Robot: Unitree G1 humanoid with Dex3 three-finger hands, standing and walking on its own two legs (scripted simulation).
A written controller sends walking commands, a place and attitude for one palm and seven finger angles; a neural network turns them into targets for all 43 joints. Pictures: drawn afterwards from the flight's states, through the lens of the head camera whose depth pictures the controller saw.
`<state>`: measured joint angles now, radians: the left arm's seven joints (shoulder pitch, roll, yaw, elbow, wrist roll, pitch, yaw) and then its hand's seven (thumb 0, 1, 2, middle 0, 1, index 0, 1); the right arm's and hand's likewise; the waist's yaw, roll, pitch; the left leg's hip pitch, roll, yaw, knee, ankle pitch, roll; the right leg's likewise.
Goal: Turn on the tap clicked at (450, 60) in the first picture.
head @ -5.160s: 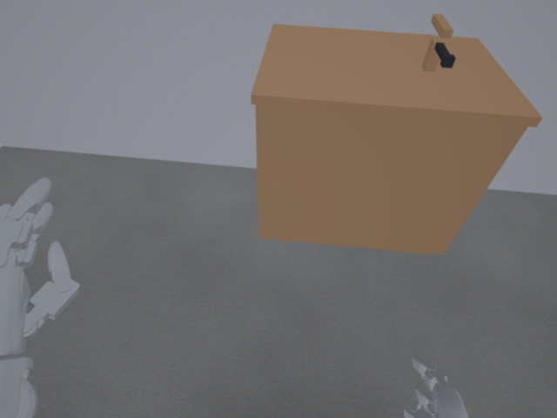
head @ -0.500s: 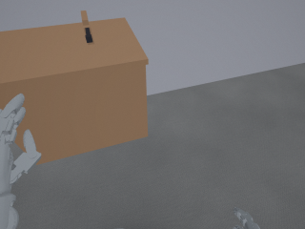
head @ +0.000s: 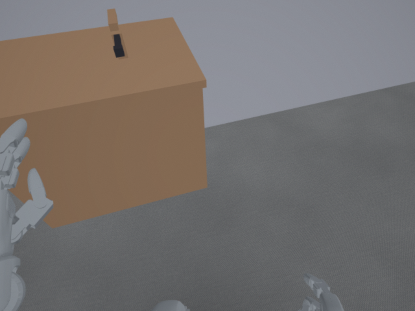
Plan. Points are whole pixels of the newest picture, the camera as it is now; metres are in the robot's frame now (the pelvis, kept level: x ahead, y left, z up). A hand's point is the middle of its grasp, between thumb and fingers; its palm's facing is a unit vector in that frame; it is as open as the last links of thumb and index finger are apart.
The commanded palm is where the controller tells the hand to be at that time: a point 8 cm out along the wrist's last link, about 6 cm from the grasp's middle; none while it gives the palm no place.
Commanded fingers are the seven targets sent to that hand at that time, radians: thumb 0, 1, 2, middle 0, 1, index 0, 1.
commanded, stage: take the last steps up to it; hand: left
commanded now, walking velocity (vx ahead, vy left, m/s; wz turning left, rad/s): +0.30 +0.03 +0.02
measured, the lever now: (119, 51) +0.83 +0.36 +0.09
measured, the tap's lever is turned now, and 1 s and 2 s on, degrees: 0 0 0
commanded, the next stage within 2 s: come to a stop and stand still in 1.52 s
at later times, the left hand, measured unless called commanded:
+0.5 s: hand (87, 143) +0.33 +0.23 +0.18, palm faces +0.36 -0.79 -0.49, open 7.4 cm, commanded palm +0.27 +0.27 +0.19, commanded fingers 0.00 0.90 0.90 -0.20 -0.30 -0.20 -0.30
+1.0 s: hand (113, 93) +0.46 +0.22 +0.19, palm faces +0.38 -0.83 -0.41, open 7.4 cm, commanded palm +0.39 +0.27 +0.19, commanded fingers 0.00 0.90 0.90 -0.20 -0.30 -0.20 -0.30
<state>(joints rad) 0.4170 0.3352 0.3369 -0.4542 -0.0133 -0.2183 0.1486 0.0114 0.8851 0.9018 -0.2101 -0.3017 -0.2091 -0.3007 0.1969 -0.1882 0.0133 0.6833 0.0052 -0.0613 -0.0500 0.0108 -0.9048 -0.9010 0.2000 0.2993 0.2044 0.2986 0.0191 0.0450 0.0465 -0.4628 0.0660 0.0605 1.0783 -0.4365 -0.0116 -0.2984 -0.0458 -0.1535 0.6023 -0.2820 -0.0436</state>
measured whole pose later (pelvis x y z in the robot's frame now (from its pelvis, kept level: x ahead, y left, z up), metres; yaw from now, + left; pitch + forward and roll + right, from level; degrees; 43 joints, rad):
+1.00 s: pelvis +0.23 -0.01 +0.01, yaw -1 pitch +1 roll +0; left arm 0.45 0.38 0.38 -0.54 -0.03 -0.21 0.17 0.01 0.89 0.90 -0.21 -0.30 -0.21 -0.30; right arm 0.18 -0.15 0.00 0.59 0.01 -0.09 -0.05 0.01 -0.91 -0.90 0.19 0.30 0.20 0.30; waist -0.01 -0.01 0.05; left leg -0.26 0.09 0.15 0.53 -0.28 0.00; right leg -0.46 -0.07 -0.10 0.97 -0.45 0.02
